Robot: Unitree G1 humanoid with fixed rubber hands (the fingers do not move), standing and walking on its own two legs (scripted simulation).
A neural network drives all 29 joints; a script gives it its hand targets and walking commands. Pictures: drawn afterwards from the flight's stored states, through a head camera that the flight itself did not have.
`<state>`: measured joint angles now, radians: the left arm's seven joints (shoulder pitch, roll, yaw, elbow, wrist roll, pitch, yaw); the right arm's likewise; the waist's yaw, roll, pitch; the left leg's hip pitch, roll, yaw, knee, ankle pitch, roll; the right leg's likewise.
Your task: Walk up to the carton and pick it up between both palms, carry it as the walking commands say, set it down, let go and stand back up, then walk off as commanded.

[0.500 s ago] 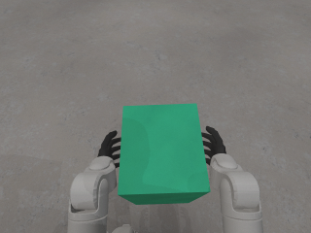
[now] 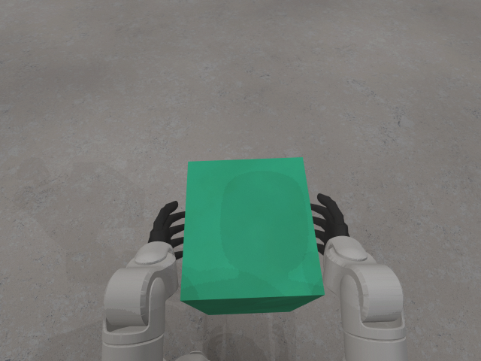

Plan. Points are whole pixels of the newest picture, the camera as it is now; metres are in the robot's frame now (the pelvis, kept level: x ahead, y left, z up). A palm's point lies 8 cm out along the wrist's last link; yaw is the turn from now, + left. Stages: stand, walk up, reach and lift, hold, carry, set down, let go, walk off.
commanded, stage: carry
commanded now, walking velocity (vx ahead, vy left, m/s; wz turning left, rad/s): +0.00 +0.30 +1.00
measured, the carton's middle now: (247, 249) +0.30 +0.00 +0.00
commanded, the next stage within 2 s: none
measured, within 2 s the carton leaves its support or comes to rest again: neither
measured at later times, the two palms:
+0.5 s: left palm out of the picture +0.21 +0.43 +0.08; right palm (115, 211) +0.32 +0.20 +0.09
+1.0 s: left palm out of the picture +0.01 +0.66 +0.10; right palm out of the picture +0.23 +0.52 +0.09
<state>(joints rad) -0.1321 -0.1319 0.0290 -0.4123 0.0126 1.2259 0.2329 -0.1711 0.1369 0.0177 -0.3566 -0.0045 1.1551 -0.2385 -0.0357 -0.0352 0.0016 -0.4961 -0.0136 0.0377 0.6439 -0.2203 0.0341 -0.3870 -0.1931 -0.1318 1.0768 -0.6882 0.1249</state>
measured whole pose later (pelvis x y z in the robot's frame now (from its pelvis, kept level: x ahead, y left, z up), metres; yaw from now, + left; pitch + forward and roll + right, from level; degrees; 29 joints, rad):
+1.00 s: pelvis -0.04 +0.38 +0.02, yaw +58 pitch +3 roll +5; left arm -0.09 -0.13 -0.04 -0.43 0.01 1.14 0.23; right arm -0.12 0.13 0.00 -0.47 -0.01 1.17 -0.24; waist -0.06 0.00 0.02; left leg -0.57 0.08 0.03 0.86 -0.36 -0.05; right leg -0.21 -0.39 -0.40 0.58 -0.33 0.13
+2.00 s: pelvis -0.36 +0.57 +0.01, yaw +88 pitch +1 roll -1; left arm -0.13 -0.13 -0.02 -0.28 0.02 1.21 0.23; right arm -0.12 0.13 -0.02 -0.32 -0.04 1.20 -0.21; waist 0.01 0.06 -0.07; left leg -0.33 -0.05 0.09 0.62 -0.31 0.10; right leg -0.34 -0.04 -0.16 0.58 -0.25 -0.01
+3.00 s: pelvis -0.32 +0.50 +0.01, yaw +90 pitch +2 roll +1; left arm -0.13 -0.13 -0.01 -0.25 0.04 1.22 0.22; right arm -0.14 0.13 -0.02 -0.28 -0.04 1.22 -0.21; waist 0.00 0.02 -0.09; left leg -0.41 -0.04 0.05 0.52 -0.20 0.04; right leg -0.42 -0.02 -0.20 0.51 -0.18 -0.06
